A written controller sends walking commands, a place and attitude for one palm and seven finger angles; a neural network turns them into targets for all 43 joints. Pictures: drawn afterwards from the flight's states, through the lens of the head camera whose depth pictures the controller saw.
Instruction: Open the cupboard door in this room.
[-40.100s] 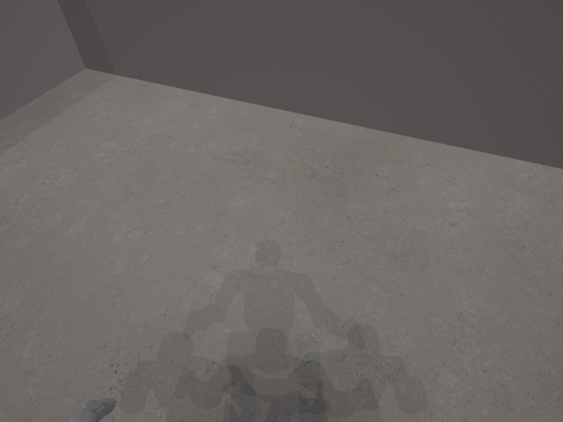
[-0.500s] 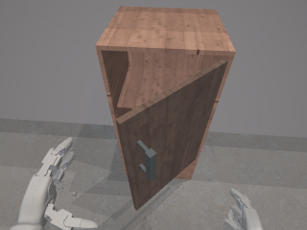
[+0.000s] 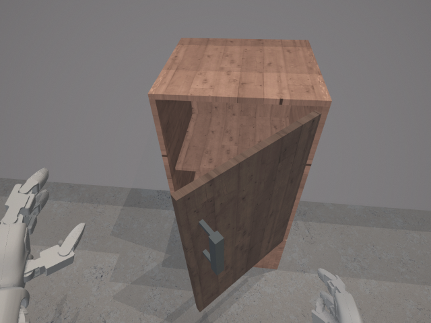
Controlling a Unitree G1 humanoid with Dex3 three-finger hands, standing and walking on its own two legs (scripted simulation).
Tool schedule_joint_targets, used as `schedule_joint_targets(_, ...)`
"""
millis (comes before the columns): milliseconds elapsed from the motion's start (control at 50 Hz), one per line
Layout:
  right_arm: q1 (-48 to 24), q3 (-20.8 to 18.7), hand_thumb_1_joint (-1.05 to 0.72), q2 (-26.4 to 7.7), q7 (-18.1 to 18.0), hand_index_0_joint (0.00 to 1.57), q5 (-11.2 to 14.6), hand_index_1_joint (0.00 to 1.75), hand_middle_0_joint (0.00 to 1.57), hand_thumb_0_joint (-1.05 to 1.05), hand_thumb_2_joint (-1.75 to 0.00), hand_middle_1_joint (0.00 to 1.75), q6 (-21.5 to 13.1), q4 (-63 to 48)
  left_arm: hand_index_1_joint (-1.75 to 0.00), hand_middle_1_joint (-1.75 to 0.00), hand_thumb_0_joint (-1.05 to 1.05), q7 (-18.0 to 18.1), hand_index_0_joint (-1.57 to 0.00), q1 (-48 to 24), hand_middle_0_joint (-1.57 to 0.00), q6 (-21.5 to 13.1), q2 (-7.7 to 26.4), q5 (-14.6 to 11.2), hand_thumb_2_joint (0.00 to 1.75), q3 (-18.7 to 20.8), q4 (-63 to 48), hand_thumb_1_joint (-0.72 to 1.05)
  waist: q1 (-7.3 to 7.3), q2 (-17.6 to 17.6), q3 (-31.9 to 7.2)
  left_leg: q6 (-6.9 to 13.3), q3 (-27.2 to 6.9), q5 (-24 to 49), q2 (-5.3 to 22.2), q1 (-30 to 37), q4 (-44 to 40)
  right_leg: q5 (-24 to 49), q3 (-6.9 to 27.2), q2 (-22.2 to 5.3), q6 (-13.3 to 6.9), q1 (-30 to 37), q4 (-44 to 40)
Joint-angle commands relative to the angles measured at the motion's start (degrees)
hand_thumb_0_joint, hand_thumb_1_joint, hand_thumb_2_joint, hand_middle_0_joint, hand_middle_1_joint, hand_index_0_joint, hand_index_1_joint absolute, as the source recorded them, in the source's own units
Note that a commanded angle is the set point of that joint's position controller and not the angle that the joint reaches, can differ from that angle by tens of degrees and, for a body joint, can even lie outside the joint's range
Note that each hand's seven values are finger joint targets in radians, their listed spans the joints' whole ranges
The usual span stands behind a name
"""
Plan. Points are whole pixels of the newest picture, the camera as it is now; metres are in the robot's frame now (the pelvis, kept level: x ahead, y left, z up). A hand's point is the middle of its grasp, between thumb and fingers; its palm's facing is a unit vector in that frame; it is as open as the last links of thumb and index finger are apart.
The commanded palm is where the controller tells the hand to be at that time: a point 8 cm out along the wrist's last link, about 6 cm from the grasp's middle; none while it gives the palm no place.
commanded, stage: draw the hand back to the body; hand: left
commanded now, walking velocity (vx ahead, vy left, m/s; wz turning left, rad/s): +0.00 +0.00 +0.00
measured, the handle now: (211, 247) +0.29 +0.05 -0.04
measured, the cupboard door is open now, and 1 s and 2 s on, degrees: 45 45 45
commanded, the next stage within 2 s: step back with the hand held close in 0.48 s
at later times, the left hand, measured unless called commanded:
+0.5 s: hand (59, 236) +0.18 +0.24 +0.16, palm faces +0.45 -0.80 -0.39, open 7.4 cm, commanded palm +0.13 +0.28 +0.18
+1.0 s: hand (41, 250) +0.16 +0.26 +0.16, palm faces +0.34 -0.79 -0.51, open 7.4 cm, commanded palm +0.10 +0.30 +0.18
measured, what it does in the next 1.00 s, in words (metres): stands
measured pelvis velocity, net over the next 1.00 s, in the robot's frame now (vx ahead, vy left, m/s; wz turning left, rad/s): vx -0.04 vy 0.00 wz -0.02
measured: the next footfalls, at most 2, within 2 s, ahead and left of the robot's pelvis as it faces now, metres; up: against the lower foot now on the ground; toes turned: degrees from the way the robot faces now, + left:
right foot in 1.76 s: -0.30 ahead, -0.11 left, +0.00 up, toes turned -2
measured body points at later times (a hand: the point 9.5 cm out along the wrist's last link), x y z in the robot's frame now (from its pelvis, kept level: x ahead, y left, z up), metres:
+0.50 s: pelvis -0.01 -0.02 +0.01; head -0.03 -0.04 +0.46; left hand +0.15 +0.28 +0.18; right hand +0.18 -0.24 -0.08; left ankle -0.02 +0.10 -0.74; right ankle -0.02 -0.12 -0.74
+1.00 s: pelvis -0.04 +0.00 +0.01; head -0.02 +0.00 +0.45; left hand +0.14 +0.30 +0.19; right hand +0.13 -0.25 -0.07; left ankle -0.02 +0.10 -0.74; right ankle -0.02 -0.12 -0.73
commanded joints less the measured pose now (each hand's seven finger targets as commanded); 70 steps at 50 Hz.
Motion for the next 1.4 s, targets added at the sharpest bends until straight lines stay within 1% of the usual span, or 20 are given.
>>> schedule_joint_targets(0,-7.9,-2.55,-0.9,-5.97,-0.56,0.2,-0.07,0.3,0.2,0.0,-0.9,0.3,-3.17,-8.17,-0.3,-0.3,0.0,1.04,-0.19,-6.97,-0.19,-4.79,11.28,0.11,0.84,10.01,-12.89,0.76,0.37,2.27,-2.25,-1.11,-1.48,18.59,2.24,2.57,-7.01,15.33,0.27,0.13,-1.64,2.9,-5.33)
schedule_joint_targets(80,-8.5,-2.83,-0.9,-6.22,-0.32,0.2,-0.25,0.3,0.2,0.0,-0.9,0.3,-3.42,-7.08,-0.3,-0.3,0.0,1.07,-0.2,-9.92,-0.2,-5.41,12.87,-0.12,0.9,12.53,-12.96,0.9,0.63,2.93,-2.22,-1.2,-1.38,19.89,2.22,4.15,-7.97,16.29,0.25,0.31,-1.73,4.21,-6.87)
schedule_joint_targets(180,-8.68,-3.71,-0.9,-6.6,0.35,0.2,-0.22,0.3,0.2,0.0,-0.9,0.3,-2.21,-6.43,-0.3,-0.3,0.0,-0.38,-0.2,-5.99,-0.2,-4.88,7.94,-0.61,0.9,8.66,-6.26,0.9,0.29,-1.99,1.16,-0.59,-0.59,19.06,2.35,4.44,-9.02,16.68,0.33,0.45,-1.24,3.62,-8.54)
schedule_joint_targets(260,-9.22,-4.01,-0.9,-6.44,0.24,0.2,-0.43,0.3,0.2,0.0,-0.9,0.3,-1.86,-6.66,-0.3,-0.3,0.0,-0.25,-0.2,-7.88,-0.2,-5.82,10.65,-0.47,0.9,10.57,-9.5,0.9,0.61,-2.16,-2.35,-0.13,-0.12,18.11,1.85,6.01,-9.01,16.86,1.01,0.33,-1.0,5.11,-9.18)
schedule_joint_targets(380,-9.96,-3.74,-0.9,-6.01,-0.27,0.2,-0.54,0.3,0.2,0.0,-0.9,0.3,-3.0,-5.89,-0.3,-0.3,0.0,0.22,-0.2,-9.54,-0.2,-6.46,12.8,-0.05,0.9,11.72,-12.65,0.9,0.7,2.6,-2.42,-0.45,0.05,18.32,1.5,6.91,-9.03,17.5,1.53,0.21,-1.26,5.56,-10.44)
schedule_joint_targets(560,-10.14,-4.16,-0.9,-5.91,-0.06,0.2,-0.39,0.3,0.2,0.0,-0.9,0.3,-2.75,-5.14,-0.3,-0.3,0.0,-0.53,-0.2,-8.48,-0.2,-6.47,9.92,-0.66,0.9,10.0,-6.66,0.9,0.42,-2.75,2.24,-0.03,0.23,14.4,1.7,6.53,-10.23,12.72,1.81,0.57,-0.63,3.16,-12.72)
schedule_joint_targets(580,-10.63,-4.1,-0.9,-6.15,-0.12,0.2,-0.38,0.3,0.2,0.0,-0.9,0.3,-2.89,-4.94,-0.3,-0.3,0.0,-0.52,-0.2,-13.48,-0.2,-6.77,10.75,-0.46,0.9,9.54,-8.69,0.9,0.13,-0.98,1.41,0.0,0.23,13.89,1.49,7.07,-10.3,12.24,2.11,0.38,-0.77,3.4,-13.08)
schedule_joint_targets(600,-9.82,-4.51,-0.9,-7.75,0.08,0.2,-0.04,0.3,0.2,0.0,-0.9,0.3,-1.67,-6.69,-0.3,-0.3,0.0,-0.02,-0.2,-15.54,-0.2,-8.59,16.89,0.26,0.9,15.76,-10.31,0.9,-2.6,-2.85,5.73,0.73,-1.56,11.01,2.38,2.36,-7.53,13.11,6.57,-2.38,-0.33,-3.37,-16.14)
schedule_joint_targets(660,-9.79,-4.93,-0.9,-7.01,0.67,0.2,-0.5,0.3,0.2,0.0,-0.9,0.3,0.47,-6.47,-0.3,-0.3,0.0,-0.69,-0.2,-6.3,-0.2,-8.72,12.3,0.4,0.9,12.06,-7.55,0.9,-2.78,-5.75,1.96,0.52,-1.06,13.41,2.22,3.31,-5.07,16.63,5.63,-4.33,-0.29,-3.25,-15.31)
schedule_joint_targets(760,-9.14,-5.75,-0.9,-7.22,0.49,0.2,-0.41,0.3,0.2,0.0,-0.9,0.3,2.2,-8.27,-0.3,-0.3,0.0,0.08,-0.2,-0.01,-0.2,-9.71,13.46,0.04,0.9,13.93,-13.64,0.9,-2.93,0.5,-7.05,0.03,-1.13,22.76,3.39,3.02,-5.75,25.02,3.74,-3.72,-0.25,1.97,-8.87)
schedule_joint_targets(840,-9.27,-6.21,-0.9,-6.96,0.12,0.2,0.03,0.3,0.2,0.0,-0.9,0.3,3.3,-9.2,-0.3,-0.3,0.0,0.78,-0.2,1.64,-0.2,-9.74,15.13,-0.32,0.9,16.01,-15.15,0.9,-2.98,-2.2,-8.57,-0.2,-1.84,25.39,4.18,1.01,-5.36,27.45,3.47,-3.25,-0.09,2.73,-6.45)
schedule_joint_targets(920,-9.09,-6.53,-0.9,-7.14,-0.28,0.2,0.23,0.3,0.2,0.0,-0.9,0.3,3.6,-9.64,-0.3,-0.3,0.0,1.32,-0.2,2.48,-0.2,-10.07,15.28,-0.29,0.9,16.45,-15.57,0.9,-3.02,-0.81,-8.35,-0.08,-2.78,25.37,4.95,-1.26,-6.22,26.53,3.13,-2.44,0.12,2.78,-4.35)
schedule_joint_targets(1020,-9.04,-6.55,-0.9,-7.93,-0.24,0.2,0.14,0.3,0.2,0.0,-0.9,0.3,3.19,-10.23,-0.3,-0.3,0.0,1.45,-0.2,2.77,-0.2,-10.54,14.53,0.33,0.9,15.89,-15.98,0.9,-2.75,2.47,-6.08,1.04,-5.41,17.65,6.91,-8.81,-10.28,19.39,2.59,-0.3,0.51,4.42,-0.62)
schedule_joint_targets(1140,-8.54,-6.41,-0.9,-8.49,-0.02,0.2,0.04,0.3,0.2,0.0,-0.9,0.3,2.0,-10.91,-0.3,-0.3,0.0,1.61,-0.2,0.16,-0.2,-11.72,13.65,1.94,0.9,16.22,-15.36,0.9,-3.13,2.92,-0.48,3.83,-9.03,-13.02,9.23,-28.3,-15.93,9.81,4.39,0.78,0.79,10.68,4.85)
schedule_joint_targets(1180,-8.35,-6.65,-0.9,-8.8,-0.1,0.2,-0.2,0.3,0.2,0.0,-0.9,0.3,1.56,-10.86,-0.3,-0.3,0.0,1.75,-0.2,-1.5,-0.2,-12.28,14.25,2.59,0.9,16.86,-15.82,0.9,-3.3,2.33,0.5,4.21,-9.0,-17.45,8.82,-30.91,-14.48,5.55,5.77,0.29,0.69,10.1,3.56)
schedule_joint_targets(1240,-6.94,-6.67,-0.9,-8.27,0.2,0.2,-0.47,0.3,0.2,0.0,-0.9,0.3,0.92,-10.57,-0.3,-0.3,0.0,1.98,-0.2,-2.66,-0.2,-13.01,13.97,2.72,0.9,16.29,-16.63,0.9,-3.85,-2.91,0.44,2.82,-6.78,-17.17,5.69,-25.75,-6.97,-5.0,9.5,-2.7,-0.75,1.22,-3.71)
schedule_joint_targets(1280,-5.94,-6.88,-0.9,-8.09,0.31,0.2,-0.48,0.3,0.2,0.0,-0.9,0.3,0.5,-9.23,-0.3,-0.3,0.0,2.62,-0.2,-3.23,-0.2,-13.66,15.2,2.21,0.9,16.44,-18.77,0.9,-4.16,-6.0,-0.98,0.42,-3.59,-10.56,2.16,-13.69,4.49,-12.55,13.6,-7.67,-3.79,-11.73,-11.47)
schedule_joint_targets(1320,-5.46,-6.27,-0.9,-6.99,0.4,0.2,-0.52,0.3,0.2,0.0,-0.9,0.3,0.5,-7.96,-0.3,-0.3,0.0,3.45,-0.2,-3.25,-0.2,-13.7,14.32,1.55,0.9,14.77,-19.18,0.9,-4.65,-9.77,-1.76,-1.09,-2.0,-4.8,0.85,-3.99,11.69,-14.25,13.08,-11.49,-5.71,-21.92,-14.21)
schedule_joint_targets(1360,-5.71,-5.94,-0.9,-7.01,0.11,0.2,-0.63,0.3,0.2,0.0,-0.9,0.3,0.55,-7.43,-0.3,-0.3,0.0,4.03,-0.2,-2.96,-0.2,-13.68,14.95,1.35,0.9,15.49,-19.36,0.9,-4.82,-6.29,-1.85,-0.99,-2.33,-4.02,1.48,-2.63,6.8,-12.41,9.02,-9.38,-4.18,-22.68,-11.46)
schedule_joint_targets(1380,-6.58,-6.04,-0.9,-7.72,-0.27,0.2,-0.67,0.3,0.2,0.0,-0.9,0.3,0.51,-7.51,-0.3,-0.3,0.0,4.23,-0.2,-2.85,-0.2,-13.8,15.47,1.23,0.9,16.02,-20.1,0.9,-4.73,-1.65,-0.93,-0.36,-5.67,-6.67,3.29,-5.71,0.94,-11.54,6.78,-6.72,-2.93,-20.82,-8.16)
